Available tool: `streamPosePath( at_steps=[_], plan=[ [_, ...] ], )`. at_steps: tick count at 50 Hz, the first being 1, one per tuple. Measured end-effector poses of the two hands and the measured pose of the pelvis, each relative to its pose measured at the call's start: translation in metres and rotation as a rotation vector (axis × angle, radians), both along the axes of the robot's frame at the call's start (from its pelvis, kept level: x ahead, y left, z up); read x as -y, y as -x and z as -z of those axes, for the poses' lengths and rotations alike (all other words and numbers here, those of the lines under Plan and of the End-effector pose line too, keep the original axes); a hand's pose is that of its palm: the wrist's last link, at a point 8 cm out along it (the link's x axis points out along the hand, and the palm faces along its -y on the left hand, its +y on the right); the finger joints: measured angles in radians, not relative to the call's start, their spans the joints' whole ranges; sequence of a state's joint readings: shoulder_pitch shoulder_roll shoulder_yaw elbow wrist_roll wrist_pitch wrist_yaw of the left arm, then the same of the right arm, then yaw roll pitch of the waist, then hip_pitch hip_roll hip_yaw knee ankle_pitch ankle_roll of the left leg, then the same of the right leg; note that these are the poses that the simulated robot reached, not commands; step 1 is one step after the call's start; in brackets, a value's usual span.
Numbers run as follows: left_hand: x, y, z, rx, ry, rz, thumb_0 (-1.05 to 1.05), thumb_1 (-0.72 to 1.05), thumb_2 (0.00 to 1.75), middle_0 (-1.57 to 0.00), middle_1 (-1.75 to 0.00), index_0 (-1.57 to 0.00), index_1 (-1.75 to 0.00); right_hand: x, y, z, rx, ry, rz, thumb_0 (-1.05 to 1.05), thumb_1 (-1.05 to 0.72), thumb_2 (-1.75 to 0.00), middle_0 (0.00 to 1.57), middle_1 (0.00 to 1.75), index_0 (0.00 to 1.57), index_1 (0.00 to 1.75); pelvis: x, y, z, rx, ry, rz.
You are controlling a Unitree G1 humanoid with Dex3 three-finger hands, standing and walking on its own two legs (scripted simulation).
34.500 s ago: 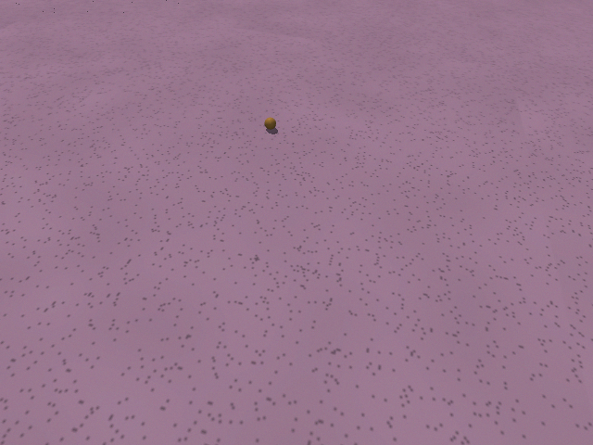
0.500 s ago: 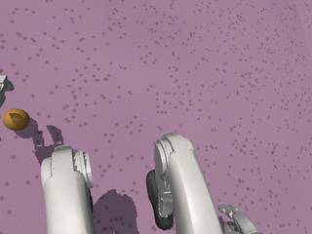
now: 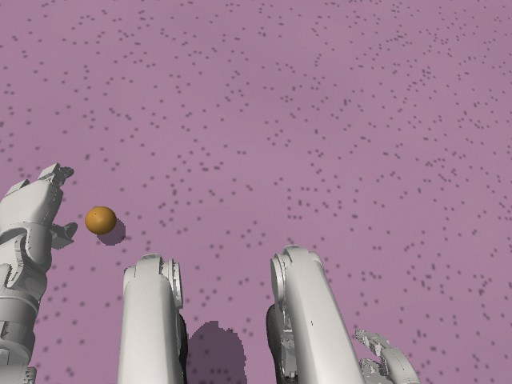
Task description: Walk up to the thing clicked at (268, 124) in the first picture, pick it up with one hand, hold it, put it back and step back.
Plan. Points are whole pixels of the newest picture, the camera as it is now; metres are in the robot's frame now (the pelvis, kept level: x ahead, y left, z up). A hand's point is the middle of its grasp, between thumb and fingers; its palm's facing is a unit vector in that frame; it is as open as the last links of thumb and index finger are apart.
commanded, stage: home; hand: left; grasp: from above
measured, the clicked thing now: (101, 220) +0.44 +0.31 -0.39
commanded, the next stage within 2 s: none
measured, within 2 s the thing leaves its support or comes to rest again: neither
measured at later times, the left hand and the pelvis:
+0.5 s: hand (10, 310) +0.25 +0.23 +0.09, palm faces +0.04 -0.93 -0.37, open 7.4 cm; pelvis +0.03 +0.00 +0.18, yaw +5 degrees
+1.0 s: hand out of the picture +0.21 +0.20 +0.25, palm faces +0.18 -0.96 -0.20, open 7.4 cm; pelvis +0.08 +0.00 +0.29, yaw +7 degrees
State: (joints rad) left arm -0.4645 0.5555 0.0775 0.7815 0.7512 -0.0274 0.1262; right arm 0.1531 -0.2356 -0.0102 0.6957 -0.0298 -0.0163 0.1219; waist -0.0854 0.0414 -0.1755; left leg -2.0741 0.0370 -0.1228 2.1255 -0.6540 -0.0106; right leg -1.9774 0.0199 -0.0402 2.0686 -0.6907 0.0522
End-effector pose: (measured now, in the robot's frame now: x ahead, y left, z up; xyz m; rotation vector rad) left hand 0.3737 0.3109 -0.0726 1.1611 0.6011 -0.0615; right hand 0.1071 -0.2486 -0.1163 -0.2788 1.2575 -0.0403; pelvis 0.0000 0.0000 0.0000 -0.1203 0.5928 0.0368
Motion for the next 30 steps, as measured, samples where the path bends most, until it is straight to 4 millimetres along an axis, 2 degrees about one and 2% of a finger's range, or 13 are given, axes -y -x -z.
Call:
streamPosePath(
  at_steps=[4, 8, 12, 16, 22, 30],
  plan=[
    [0.007, 0.032, -0.033, -0.004, 0.146, -0.063, 0.0, 0.53, 0.9, -0.22, -0.42, -0.22, -0.43, 0.005, -0.033, -0.035, 0.094, 0.023, -0.03, 0.01, -0.9, -0.9, 0.2, 0.3, 0.2, 0.3, 0.001, -0.001, -0.03, 0.019, -0.01, -0.009],
    [0.012, 0.06, -0.064, 0.015, 0.264, -0.133, 0.0, 0.71, 0.9, -0.22, -0.37, -0.22, -0.37, 0.006, -0.068, -0.072, 0.204, 0.046, -0.058, 0.01, -0.91, -0.9, 0.2, 0.3, 0.2, 0.3, 0.002, -0.001, -0.057, 0.044, -0.018, -0.02],
    [0.017, 0.086, -0.095, 0.03, 0.363, -0.227, 0.01, 0.8, 0.9, -0.22, -0.33, -0.21, -0.33, 0.0, -0.099, -0.11, 0.316, 0.052, -0.077, 0.01, -0.91, -0.9, 0.2, 0.3, 0.2, 0.3, 0.002, -0.003, -0.083, 0.075, -0.026, -0.032],
    [0.022, 0.109, -0.126, 0.023, 0.459, -0.334, 0.01, 0.84, 0.9, -0.21, -0.32, -0.21, -0.32, -0.011, -0.121, -0.147, 0.408, 0.037, -0.086, 0.01, -0.91, -0.9, 0.2, 0.3, 0.2, 0.3, 0.003, -0.007, -0.112, 0.108, -0.035, -0.042],
    [0.036, 0.136, -0.175, 0.0, 0.599, -0.478, 0.01, 0.88, 0.9, -0.21, -0.31, -0.21, -0.31, -0.029, -0.135, -0.199, 0.494, 0.003, -0.077, 0.01, -0.91, -0.9, 0.2, 0.3, 0.2, 0.3, 0.003, -0.018, -0.158, 0.163, -0.048, -0.057],
    [0.049, 0.153, -0.241, -0.013, 0.731, -0.638, 0.01, 0.9, 0.9, -0.21, -0.31, -0.2, -0.31, -0.039, -0.125, -0.26, 0.515, 0.005, -0.029, 0.01, -0.91, -0.9, 0.2, 0.3, 0.2, 0.3, 0.003, -0.041, -0.219, 0.247, -0.061, -0.076]
  ],
)
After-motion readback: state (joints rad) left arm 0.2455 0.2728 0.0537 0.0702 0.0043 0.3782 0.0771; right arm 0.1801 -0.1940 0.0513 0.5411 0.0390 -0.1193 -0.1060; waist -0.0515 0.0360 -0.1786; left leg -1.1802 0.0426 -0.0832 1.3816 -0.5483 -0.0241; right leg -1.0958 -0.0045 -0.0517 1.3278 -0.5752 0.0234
